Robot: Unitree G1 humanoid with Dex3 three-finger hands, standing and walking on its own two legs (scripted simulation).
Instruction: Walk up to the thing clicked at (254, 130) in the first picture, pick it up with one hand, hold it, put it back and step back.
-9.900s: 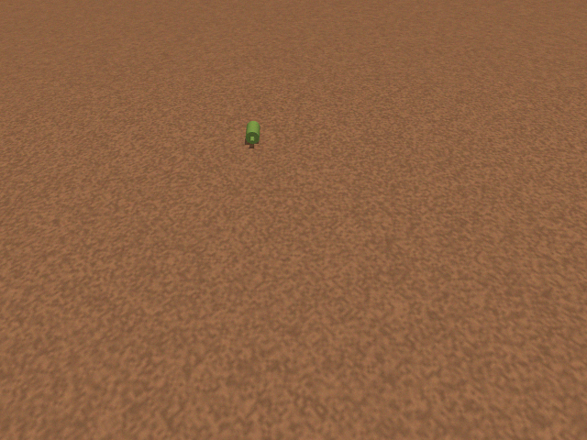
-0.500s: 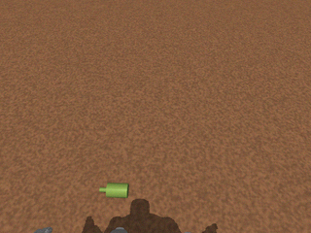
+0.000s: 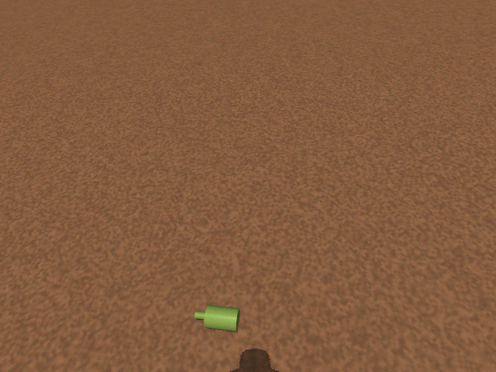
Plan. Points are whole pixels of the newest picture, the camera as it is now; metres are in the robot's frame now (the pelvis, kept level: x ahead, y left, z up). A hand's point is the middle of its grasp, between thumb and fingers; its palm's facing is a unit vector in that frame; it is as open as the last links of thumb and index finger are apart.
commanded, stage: walk up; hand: left
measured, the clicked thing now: (216, 317) +0.46 +0.20 -0.71
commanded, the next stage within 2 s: stand in 0.32 s
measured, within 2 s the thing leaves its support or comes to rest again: neither
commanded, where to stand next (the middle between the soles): +0.11 +0.01 m, yaw -4 degrees
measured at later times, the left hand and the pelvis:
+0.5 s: hand out of the picture +0.07 +0.23 -0.13, palm faces -0.07 -0.93 -0.35, open 7.4 cm; pelvis +0.01 -0.02 +0.02, yaw -2 degrees
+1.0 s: hand out of the picture +0.14 +0.24 -0.12, palm faces -0.08 -0.94 -0.34, open 7.4 cm; pelvis +0.02 +0.00 +0.03, yaw -3 degrees
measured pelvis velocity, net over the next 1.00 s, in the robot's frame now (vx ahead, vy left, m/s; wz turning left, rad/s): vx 0.02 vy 0.00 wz -0.05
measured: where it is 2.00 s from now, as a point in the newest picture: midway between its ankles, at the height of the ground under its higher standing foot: outside the picture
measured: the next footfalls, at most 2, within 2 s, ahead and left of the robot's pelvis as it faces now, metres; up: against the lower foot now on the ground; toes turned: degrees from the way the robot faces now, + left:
right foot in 0.28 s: +0.07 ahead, -0.19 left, +0.00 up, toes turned -2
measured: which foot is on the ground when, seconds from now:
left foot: down 0.00-1.00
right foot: down 0.00-0.00, up 0.02-0.26, down 0.28-1.00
